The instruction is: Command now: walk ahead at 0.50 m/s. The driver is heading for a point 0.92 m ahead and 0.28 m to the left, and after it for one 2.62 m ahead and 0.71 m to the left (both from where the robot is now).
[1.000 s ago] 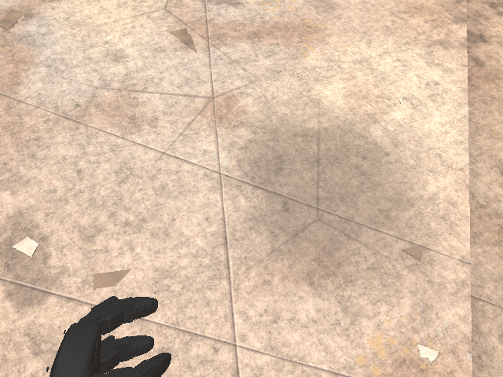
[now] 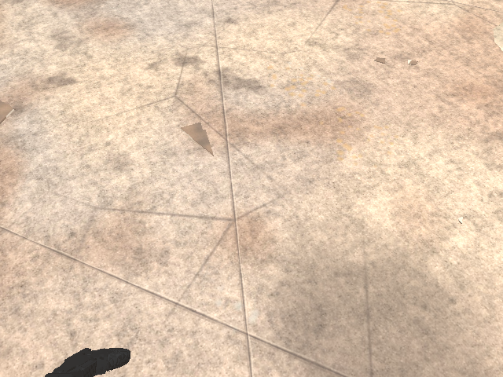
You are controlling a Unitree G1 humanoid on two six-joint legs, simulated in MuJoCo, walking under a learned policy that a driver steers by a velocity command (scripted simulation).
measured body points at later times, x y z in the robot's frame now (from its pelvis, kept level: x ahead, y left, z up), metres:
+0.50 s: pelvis +0.26 -0.01 +0.00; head +0.28 -0.01 +0.45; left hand +0.25 +0.27 -0.12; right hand +0.47 -0.22 -0.10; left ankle +0.41 +0.15 -0.69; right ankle +0.14 -0.12 -0.73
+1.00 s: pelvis +0.53 +0.07 +0.01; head +0.55 +0.10 +0.45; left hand +0.65 +0.38 -0.07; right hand +0.69 -0.18 -0.10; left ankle +0.42 +0.13 -0.73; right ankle +0.75 +0.00 -0.70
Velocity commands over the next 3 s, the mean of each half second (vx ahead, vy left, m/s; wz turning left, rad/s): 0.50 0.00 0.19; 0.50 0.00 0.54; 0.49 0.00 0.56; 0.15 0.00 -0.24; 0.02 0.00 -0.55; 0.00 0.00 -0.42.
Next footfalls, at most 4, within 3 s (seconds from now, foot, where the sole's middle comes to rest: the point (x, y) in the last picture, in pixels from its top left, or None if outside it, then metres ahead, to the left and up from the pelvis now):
0.04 right None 0.18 -0.12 -0.77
0.60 left None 0.46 0.14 -0.77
1.06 right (224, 275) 0.78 0.04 -0.77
1.56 left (93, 269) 0.83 0.42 -0.77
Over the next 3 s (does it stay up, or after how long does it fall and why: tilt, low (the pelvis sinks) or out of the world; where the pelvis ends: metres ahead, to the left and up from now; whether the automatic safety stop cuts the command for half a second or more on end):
stays up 0.87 0.27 0.00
